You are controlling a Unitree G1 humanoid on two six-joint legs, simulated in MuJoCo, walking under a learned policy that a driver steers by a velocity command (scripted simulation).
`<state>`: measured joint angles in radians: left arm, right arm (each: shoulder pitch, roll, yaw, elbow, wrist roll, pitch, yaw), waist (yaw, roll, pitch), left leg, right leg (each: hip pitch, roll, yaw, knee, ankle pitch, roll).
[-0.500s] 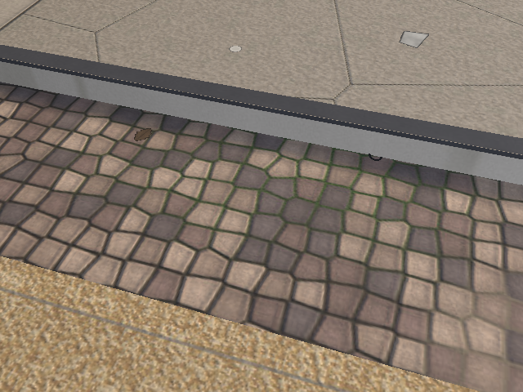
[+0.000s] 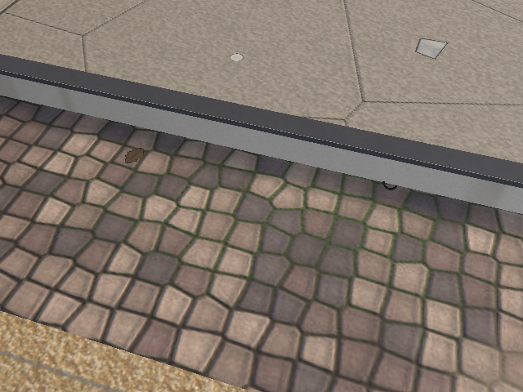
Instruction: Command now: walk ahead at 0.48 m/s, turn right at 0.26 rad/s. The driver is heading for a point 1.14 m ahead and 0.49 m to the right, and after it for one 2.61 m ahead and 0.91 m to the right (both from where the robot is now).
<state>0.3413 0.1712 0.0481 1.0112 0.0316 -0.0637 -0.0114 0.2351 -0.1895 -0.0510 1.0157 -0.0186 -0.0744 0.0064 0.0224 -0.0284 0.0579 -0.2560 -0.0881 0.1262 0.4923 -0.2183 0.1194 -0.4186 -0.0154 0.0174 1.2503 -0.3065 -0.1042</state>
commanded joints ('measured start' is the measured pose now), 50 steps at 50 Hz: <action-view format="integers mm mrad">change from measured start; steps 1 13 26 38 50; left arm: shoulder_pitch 121 -370 -87 152 111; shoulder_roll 27 18 144 208 217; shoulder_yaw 10 -12 46 48 38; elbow -13 -186 -112 -100 -194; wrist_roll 4 -10 -22 -28 -14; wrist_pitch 28 22 11 -2 6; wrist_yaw -10 -38 12 14 11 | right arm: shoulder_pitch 76 302 87 -292 21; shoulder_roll -48 -87 -109 -115 -213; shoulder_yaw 4 16 -3 9 -24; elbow -8 41 -151 -328 -315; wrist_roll -1 5 -17 -17 -20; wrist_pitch -38 -43 -22 32 5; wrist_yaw -8 -42 -8 17 -22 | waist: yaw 31 -70 -41 62 -39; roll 74 85 89 -40 114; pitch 41 71 -30 -14 -201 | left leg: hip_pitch -36 279 -364 -476 354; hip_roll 310 300 201 143 498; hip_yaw -294 15 -165 -120 -745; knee -357 -316 729 272 -213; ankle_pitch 75 549 -91 192 -223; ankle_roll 77 -5 -104 -155 96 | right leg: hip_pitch -82 -229 318 424 -205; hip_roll -60 -12 -171 -81 58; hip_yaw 42 -138 308 290 108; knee -31 -577 -1029 -995 42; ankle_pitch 65 324 412 591 -114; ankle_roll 7 9 -218 -118 14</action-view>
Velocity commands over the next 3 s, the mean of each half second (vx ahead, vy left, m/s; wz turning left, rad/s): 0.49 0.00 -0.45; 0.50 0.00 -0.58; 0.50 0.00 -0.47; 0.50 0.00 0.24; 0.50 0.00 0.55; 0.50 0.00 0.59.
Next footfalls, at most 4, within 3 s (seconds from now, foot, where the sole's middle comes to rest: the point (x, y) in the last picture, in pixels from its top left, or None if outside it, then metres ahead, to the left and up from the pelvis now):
0.40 right None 0.35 -0.11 -0.77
0.94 left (308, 311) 0.72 -0.09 -0.77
1.46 right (432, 301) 0.76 -0.44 -0.77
2.12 left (449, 154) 1.22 -0.56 -0.65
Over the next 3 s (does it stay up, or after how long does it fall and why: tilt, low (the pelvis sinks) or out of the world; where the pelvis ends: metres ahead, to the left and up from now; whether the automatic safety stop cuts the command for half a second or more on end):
stays up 1.52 -0.72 0.13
